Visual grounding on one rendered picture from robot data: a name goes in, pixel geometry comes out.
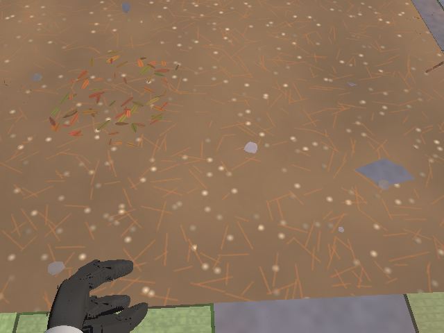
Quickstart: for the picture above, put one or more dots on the left robot hand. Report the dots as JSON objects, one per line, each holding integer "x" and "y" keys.
{"x": 74, "y": 307}

